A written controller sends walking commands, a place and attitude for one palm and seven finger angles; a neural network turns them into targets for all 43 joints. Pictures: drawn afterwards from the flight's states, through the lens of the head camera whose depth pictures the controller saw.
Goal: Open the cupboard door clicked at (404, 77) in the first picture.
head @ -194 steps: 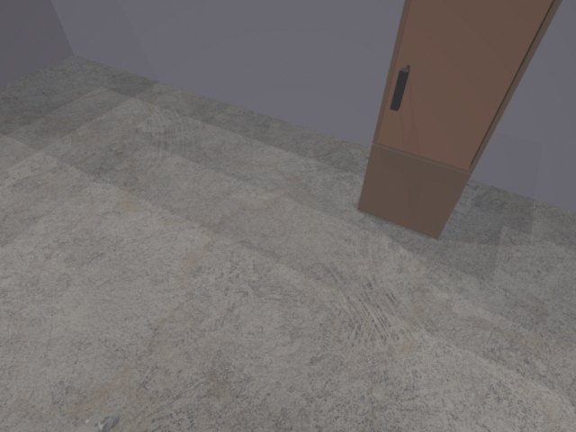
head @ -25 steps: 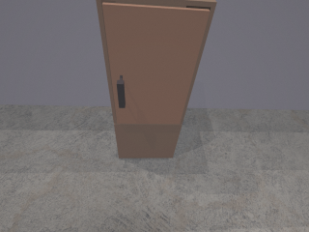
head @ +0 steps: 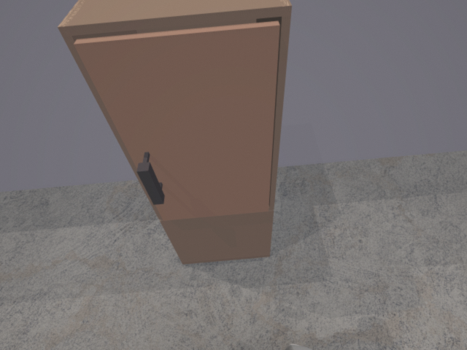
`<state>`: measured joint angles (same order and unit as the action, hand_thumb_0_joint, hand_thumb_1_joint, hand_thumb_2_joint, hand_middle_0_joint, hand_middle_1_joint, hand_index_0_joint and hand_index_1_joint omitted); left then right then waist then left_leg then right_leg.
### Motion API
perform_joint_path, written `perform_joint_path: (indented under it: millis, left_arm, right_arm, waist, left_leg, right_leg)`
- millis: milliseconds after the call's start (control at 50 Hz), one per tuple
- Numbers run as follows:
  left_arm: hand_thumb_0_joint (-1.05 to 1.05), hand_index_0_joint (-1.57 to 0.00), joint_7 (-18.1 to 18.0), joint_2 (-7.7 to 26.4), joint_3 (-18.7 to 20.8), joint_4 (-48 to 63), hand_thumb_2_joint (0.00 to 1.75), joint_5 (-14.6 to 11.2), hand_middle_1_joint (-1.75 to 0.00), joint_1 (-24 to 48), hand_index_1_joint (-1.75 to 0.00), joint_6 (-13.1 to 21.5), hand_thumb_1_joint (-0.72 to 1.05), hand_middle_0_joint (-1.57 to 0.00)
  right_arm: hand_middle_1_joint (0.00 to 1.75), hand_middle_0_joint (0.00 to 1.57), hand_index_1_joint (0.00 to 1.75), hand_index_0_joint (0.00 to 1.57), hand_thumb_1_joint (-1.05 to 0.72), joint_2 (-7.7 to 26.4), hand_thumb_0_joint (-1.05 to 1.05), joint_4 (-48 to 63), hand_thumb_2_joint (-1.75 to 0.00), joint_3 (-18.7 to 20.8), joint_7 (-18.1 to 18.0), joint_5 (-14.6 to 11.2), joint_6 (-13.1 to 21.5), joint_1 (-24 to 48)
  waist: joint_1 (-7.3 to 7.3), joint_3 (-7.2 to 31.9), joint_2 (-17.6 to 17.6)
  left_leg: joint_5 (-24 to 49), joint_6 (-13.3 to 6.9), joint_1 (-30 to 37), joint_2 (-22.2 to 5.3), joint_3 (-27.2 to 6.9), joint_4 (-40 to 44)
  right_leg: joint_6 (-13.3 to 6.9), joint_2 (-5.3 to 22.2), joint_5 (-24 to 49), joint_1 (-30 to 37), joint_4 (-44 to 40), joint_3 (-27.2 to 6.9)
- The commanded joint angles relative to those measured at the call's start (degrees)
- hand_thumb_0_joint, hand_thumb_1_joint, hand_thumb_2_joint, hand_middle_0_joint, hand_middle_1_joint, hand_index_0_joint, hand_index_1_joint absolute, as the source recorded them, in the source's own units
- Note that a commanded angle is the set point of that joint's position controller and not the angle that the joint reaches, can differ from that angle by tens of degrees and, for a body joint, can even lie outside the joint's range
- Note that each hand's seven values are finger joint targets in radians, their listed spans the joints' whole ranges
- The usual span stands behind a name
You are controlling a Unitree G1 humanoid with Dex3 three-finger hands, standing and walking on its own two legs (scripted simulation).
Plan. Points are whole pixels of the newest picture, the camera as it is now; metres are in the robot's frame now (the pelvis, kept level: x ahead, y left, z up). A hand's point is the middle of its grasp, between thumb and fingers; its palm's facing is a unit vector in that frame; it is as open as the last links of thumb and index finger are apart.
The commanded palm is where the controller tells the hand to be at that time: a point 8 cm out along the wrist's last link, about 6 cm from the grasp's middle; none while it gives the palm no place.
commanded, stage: come to a stop and stand still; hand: left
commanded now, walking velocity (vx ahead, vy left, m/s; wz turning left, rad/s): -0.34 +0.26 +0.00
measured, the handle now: (152, 178) +0.52 +0.23 -0.08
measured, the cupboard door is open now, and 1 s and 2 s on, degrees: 0 0 0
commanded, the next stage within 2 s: look again from close up in 1.84 s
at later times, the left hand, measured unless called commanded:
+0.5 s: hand out of the picture -0.03 +0.25 -0.17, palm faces +0.11 -0.97 -0.23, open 7.3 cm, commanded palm none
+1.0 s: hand out of the picture -0.01 +0.20 -0.17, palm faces -0.02 -0.97 -0.23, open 7.2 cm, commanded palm none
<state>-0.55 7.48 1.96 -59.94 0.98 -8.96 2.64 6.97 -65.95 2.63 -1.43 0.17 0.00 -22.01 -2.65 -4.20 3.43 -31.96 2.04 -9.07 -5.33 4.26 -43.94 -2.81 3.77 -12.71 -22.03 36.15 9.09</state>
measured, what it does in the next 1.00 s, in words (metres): steps on the spot: left foot, then right foot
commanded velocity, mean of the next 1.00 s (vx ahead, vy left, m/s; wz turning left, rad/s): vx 0.01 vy -0.03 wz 0.00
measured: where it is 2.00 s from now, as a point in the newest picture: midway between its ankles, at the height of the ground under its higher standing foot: outside the picture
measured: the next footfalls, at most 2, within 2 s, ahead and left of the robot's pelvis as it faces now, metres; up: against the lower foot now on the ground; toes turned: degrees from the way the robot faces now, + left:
left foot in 0.44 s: -0.04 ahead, +0.16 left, +0.00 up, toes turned +2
right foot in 0.86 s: +0.03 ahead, -0.11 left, +0.00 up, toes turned +1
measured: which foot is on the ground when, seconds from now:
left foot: up 0.00-0.42, down 0.44-1.00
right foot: down 0.00-0.46, up 0.48-0.84, down 0.86-1.00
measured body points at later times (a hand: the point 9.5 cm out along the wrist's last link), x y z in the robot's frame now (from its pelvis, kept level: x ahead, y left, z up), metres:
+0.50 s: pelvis -0.05 +0.04 +0.01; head -0.05 +0.06 +0.46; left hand -0.03 +0.30 -0.15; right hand +0.02 -0.20 -0.13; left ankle -0.08 +0.16 -0.72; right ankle +0.06 -0.09 -0.71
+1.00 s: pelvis -0.04 +0.02 +0.00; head -0.01 +0.01 +0.45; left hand -0.01 +0.25 -0.16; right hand -0.07 -0.21 -0.16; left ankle -0.08 +0.16 -0.72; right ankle -0.08 -0.10 -0.72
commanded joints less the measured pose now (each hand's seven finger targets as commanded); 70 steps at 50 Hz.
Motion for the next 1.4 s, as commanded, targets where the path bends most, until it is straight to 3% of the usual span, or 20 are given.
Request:
perform_joint_path:
  millis: [0,100,200,320,380,400,420,440,500,600,740,780,800,820,840,880,920,1000,1080,1380]
  left_arm:
    - [0.0,-0.2,-2.5,10.7,2.4,0.7,0.9,0.0,-0.3,-7.1,-0.3,-1.2,0.9,-0.2]
    - [0.0,-0.2,-3.1,11.3,3.4,3.2,0.9,0.3,-0.3,-4.9,-0.3,-2.2,0.9,-0.2]
    - [0.0,-0.2,-3.1,12.2,3.5,5.2,0.9,0.7,-0.3,-2.8,-0.3,-2.6,0.9,-0.2]
    - [0.0,-0.2,-1.9,14.3,3.6,6.2,0.9,1.8,-0.3,-1.8,-0.3,-3.5,0.9,-0.2]
    - [0.0,-0.2,-1.5,13.7,3.1,4.9,0.9,1.0,-0.3,-0.8,-0.3,-4.1,0.9,-0.2]
    - [0.0,-0.2,-1.3,11.1,2.2,4.5,0.9,0.3,-0.3,-2.3,-0.3,-4.3,0.9,-0.2]
    - [0.0,-0.2,-1.0,6.5,1.3,4.8,0.9,-0.6,-0.3,-4.0,-0.3,-4.5,0.9,-0.2]
    - [0.0,-0.2,-1.0,6.4,1.2,4.9,0.9,-0.3,-0.3,-2.8,-0.3,-4.9,0.9,-0.2]
    - [0.0,-0.2,0.3,7.8,2.4,1.6,0.9,0.6,-0.3,-7.3,-0.3,-5.2,0.9,-0.2]
    - [0.0,-0.2,0.7,8.1,2.4,0.4,0.9,0.8,-0.3,-8.3,-0.3,-4.4,0.9,-0.2]
    - [0.0,-0.2,0.5,4.5,1.2,1.3,0.9,-0.3,-0.3,-4.3,-0.3,-4.3,0.9,-0.2]
    - [0.0,-0.2,-1.7,6.4,0.3,-3.6,0.9,0.1,-0.3,-11.0,-0.3,-2.9,0.9,-0.2]
    - [0.0,-0.2,-1.3,8.9,1.1,-3.8,0.9,0.3,-0.3,-18.3,-0.3,-1.7,0.9,-0.2]
    - [0.0,-0.2,-1.3,9.3,0.9,-2.0,0.9,1.0,-0.3,-16.5,-0.3,-1.3,0.9,-0.2]
    - [0.0,-0.2,-1.7,8.6,0.2,-2.0,0.9,0.6,-0.3,-14.3,-0.3,-0.6,0.9,-0.2]
    - [0.0,-0.2,-1.8,9.6,0.0,-0.1,0.9,1.1,-0.3,-12.1,-0.3,-0.7,0.9,-0.2]
    - [0.0,-0.2,-2.6,8.4,0.7,-1.6,0.9,0.2,-0.3,-11.7,-0.3,-0.5,0.9,-0.2]
    - [0.0,-0.2,-2.2,7.1,0.1,-0.8,0.9,-0.3,-0.3,-10.0,-0.3,-1.2,0.9,-0.2]
    - [0.0,-0.2,-1.9,7.7,0.0,-0.9,0.9,0.1,-0.3,-10.3,-0.3,-1.4,0.9,-0.2]
    - [0.0,-0.2,-1.4,8.4,0.0,0.3,0.9,-0.1,-0.3,-11.0,-0.3,-1.1,0.9,-0.2]
  right_arm:
    - [0.3,0.2,0.3,0.2,-0.9,3.8,0.0,2.6,-0.9,1.2,-0.8,-0.4,-1.5,-2.0]
    - [0.3,0.2,0.3,0.2,-0.9,5.2,0.0,5.4,-0.9,2.3,0.4,0.7,-4.2,2.9]
    - [0.3,0.2,0.3,0.2,-0.9,7.3,0.0,8.6,-0.9,2.7,1.3,1.4,-5.0,6.3]
    - [0.3,0.2,0.3,0.2,-0.9,7.0,0.0,10.2,-0.9,1.5,2.0,0.8,-2.8,6.8]
    - [0.3,0.2,0.3,0.2,-0.9,6.4,0.0,6.9,-0.9,0.7,1.5,0.6,-1.3,-2.2]
    - [0.3,0.2,0.3,0.2,-0.9,8.3,0.0,6.6,-0.9,0.8,1.2,0.8,-0.7,-3.0]
    - [0.3,0.2,0.3,0.2,-0.9,12.4,0.0,7.7,-0.9,1.5,0.8,1.6,-0.1,-0.4]
    - [0.3,0.2,0.3,0.2,-0.9,14.4,0.0,10.5,-0.9,1.2,0.3,1.8,-0.6,6.2]
    - [0.3,0.2,0.3,0.2,-0.9,11.7,0.0,11.1,-0.9,0.1,-0.7,1.7,0.4,12.8]
    - [0.3,0.2,0.3,0.2,-0.9,10.7,0.0,7.1,-0.9,0.4,-2.0,1.0,1.2,1.9]
    - [0.3,0.2,0.3,0.2,-0.9,9.5,0.0,2.9,-0.9,0.9,-2.6,1.7,1.0,-3.7]
    - [0.3,0.2,0.3,0.2,-0.9,13.8,0.0,4.9,-0.9,1.1,-1.0,0.8,1.7,4.4]
    - [0.3,0.2,0.3,0.2,-0.9,11.6,0.0,8.3,-0.9,0.6,-0.2,0.7,1.7,10.5]
    - [0.3,0.2,0.3,0.2,-0.9,4.2,0.0,8.8,-0.9,-0.6,-0.3,0.7,1.8,4.0]
    - [0.3,0.2,0.3,0.2,-0.9,2.9,0.0,8.1,-0.9,-1.1,-0.4,1.1,1.5,1.4]
    - [0.3,0.2,0.3,0.2,-0.9,1.9,0.0,8.2,-0.9,-1.0,0.2,0.7,1.4,0.3]
    - [0.3,0.2,0.3,0.2,-0.9,4.2,0.0,6.7,-0.9,-0.9,0.2,0.9,1.7,-0.2]
    - [0.3,0.2,0.3,0.2,-0.9,6.8,0.0,5.4,-0.9,-1.1,-0.8,0.7,1.5,0.3]
    - [0.3,0.2,0.3,0.2,-0.9,6.1,0.0,6.4,-0.9,-1.2,-0.9,0.8,0.6,1.6]
    - [0.3,0.2,0.3,0.2,-0.9,6.8,0.0,5.7,-0.9,-1.7,-0.2,0.7,0.7,3.4]
  waist:
    - [3.76,6.9,-14.4]
    - [3.78,8.2,-8.2]
    - [3.49,8.2,-11.9]
    - [3.73,6.2,-16.3]
    - [-0.09,7.7,-13.8]
    - [-0.15,6.5,-4.0]
    - [0.55,1.6,13.7]
    - [1.62,-5.4,15.0]
    - [5.56,-4.6,7.3]
    - [2.28,-0.3,1.6]
    - [-0.62,3.4,6.9]
    - [3.94,3.7,11.3]
    - [8.52,0.9,2.7]
    - [3.46,4.1,-13.7]
    - [2.84,6.4,-19.9]
    - [1.78,9.4,-6.6]
    - [1.46,13.0,-13.9]
    - [1.96,5.3,6.6]
    - [1.68,-1.0,-7.3]
    - [2.21,-1.1,-4.5]
  left_leg:
    - [-2.2,-0.4,-11.7,1.1,-4.3,-18.3]
    - [6.3,1.2,-16.7,3.3,-5.8,-25.4]
    - [10.6,1.7,-17.3,3.1,-6.2,-23.3]
    - [6.1,-0.2,-7.5,3.7,-0.8,-1.9]
    - [12.7,-1.3,6.0,5.1,1.8,18.4]
    - [10.8,-1.3,7.4,2.0,-3.7,25.9]
    - [-4.9,-3.9,-1.5,-10.0,-21.4,36.8]
    - [-12.4,-6.7,-15.7,-15.9,-27.8,43.3]
    - [-1.2,-5.2,-16.5,-10.1,-18.3,40.4]
    - [24.2,-6.6,4.9,-10.1,-12.7,33.5]
    - [51.0,-10.7,9.9,-11.8,-11.4,25.7]
    - [46.1,-7.4,-6.1,-11.6,-8.0,14.9]
    - [35.4,-4.6,-7.2,-4.3,-3.4,9.8]
    - [17.7,-2.5,-12.5,1.4,-0.8,5.1]
    - [6.2,-1.9,-14.8,2.6,-0.8,0.7]
    - [6.6,-1.4,-10.4,4.6,0.9,4.5]
    - [23.6,-2.2,-7.3,2.5,-1.8,11.9]
    - [47.9,-3.2,-1.1,-2.1,-4.6,12.4]
    - [28.8,-2.3,-5.7,0.4,-3.5,13.1]
    - [22.2,-2.3,-3.7,1.2,-4.4,18.7]
  right_leg:
    - [-8.5,19.7,49.7,14.0,-13.5,-16.8]
    - [-7.1,18.2,39.5,12.0,-15.4,-13.2]
    - [-6.3,17.4,16.8,8.9,-19.5,-13.7]
    - [-4.2,14.3,-13.9,3.1,-26.2,-15.1]
    - [0.2,9.6,-18.7,-1.1,-23.0,-11.6]
    - [2.1,6.2,-19.0,-4.1,-14.2,-9.1]
    - [4.7,0.2,-15.8,-8.1,-2.1,-4.7]
    - [4.4,-0.7,-12.5,-6.6,3.9,-7.8]
    - [4.6,-2.0,-4.5,-3.0,15.4,-11.3]
    - [6.1,-2.4,-3.0,-12.9,20.0,-11.4]
    - [5.4,-1.5,-12.9,-4.0,6.1,-8.0]
    - [0.5,2.6,-3.7,7.8,2.9,-11.5]
    - [1.6,0.8,6.7,9.8,-13.9,-9.3]
    - [0.2,6.4,21.3,13.3,-14.5,-16.5]
    - [-2.7,10.7,31.8,16.1,-13.6,-17.8]
    - [-4.2,9.1,31.5,17.4,-9.9,-13.6]
    - [-1.6,5.2,40.7,20.2,-1.8,-11.1]
    - [1.2,0.8,14.8,10.3,-3.0,-8.0]
    - [0.5,2.4,18.5,8.6,-7.7,-10.6]
    - [0.6,2.3,3.1,8.1,-13.6,-11.9]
